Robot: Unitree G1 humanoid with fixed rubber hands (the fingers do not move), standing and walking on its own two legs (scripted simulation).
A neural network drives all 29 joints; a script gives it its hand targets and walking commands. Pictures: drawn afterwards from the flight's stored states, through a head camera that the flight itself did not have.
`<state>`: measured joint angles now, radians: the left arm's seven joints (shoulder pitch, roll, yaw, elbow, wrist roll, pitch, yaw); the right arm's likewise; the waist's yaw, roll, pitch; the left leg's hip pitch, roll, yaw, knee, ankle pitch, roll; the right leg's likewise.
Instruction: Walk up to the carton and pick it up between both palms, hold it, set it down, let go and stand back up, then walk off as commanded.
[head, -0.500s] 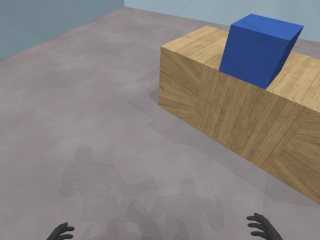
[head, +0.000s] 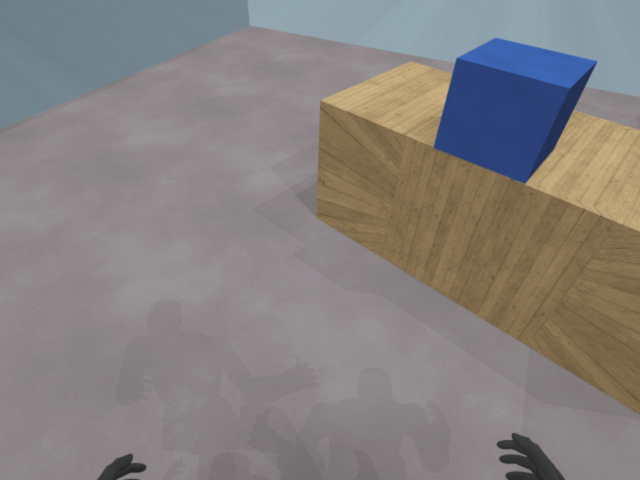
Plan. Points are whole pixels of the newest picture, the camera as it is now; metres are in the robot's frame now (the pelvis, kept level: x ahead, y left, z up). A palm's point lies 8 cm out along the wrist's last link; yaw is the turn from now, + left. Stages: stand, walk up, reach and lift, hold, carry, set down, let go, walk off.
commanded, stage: stand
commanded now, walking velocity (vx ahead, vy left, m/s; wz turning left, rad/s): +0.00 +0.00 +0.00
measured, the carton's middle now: (509, 107) +1.17 -0.59 -0.02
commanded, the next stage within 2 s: walk up in 0.84 s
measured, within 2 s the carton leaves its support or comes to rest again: neither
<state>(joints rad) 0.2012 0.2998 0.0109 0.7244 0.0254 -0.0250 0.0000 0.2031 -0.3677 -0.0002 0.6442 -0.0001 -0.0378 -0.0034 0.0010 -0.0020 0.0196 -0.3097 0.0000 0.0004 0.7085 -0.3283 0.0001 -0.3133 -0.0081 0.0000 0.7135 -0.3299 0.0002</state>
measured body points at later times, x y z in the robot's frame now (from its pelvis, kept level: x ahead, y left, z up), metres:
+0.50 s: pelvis +0.00 +0.00 +0.00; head -0.02 +0.00 +0.45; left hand +0.14 +0.27 -0.09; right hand +0.16 -0.29 -0.07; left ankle +0.04 +0.12 -0.72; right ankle +0.04 -0.12 -0.72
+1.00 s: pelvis +0.00 +0.00 +0.00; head -0.02 +0.00 +0.45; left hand +0.13 +0.28 -0.10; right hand +0.15 -0.29 -0.08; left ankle +0.04 +0.12 -0.72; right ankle +0.04 -0.12 -0.72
